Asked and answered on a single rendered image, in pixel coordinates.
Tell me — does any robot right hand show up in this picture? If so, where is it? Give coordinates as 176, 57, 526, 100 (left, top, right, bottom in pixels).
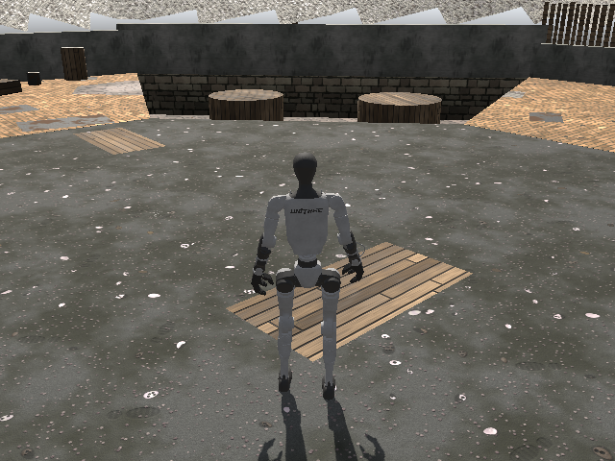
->
342, 262, 364, 283

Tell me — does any left robot forearm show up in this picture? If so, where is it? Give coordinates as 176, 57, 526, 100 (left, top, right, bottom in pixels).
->
253, 234, 271, 276

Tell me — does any robot left hand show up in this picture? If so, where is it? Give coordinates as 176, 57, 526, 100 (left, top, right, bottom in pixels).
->
251, 272, 274, 296

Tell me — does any right robot forearm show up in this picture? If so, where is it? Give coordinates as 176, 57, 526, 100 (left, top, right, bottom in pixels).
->
343, 230, 361, 266

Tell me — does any right robot upper arm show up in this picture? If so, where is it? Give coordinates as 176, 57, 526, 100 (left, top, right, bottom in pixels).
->
326, 193, 353, 245

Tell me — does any robot head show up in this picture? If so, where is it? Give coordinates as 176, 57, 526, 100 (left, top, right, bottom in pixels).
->
289, 152, 323, 199

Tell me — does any robot left shin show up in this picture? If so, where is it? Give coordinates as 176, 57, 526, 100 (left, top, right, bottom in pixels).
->
278, 316, 292, 379

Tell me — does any left robot upper arm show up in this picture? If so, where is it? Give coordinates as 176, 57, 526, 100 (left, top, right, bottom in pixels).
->
261, 195, 286, 248

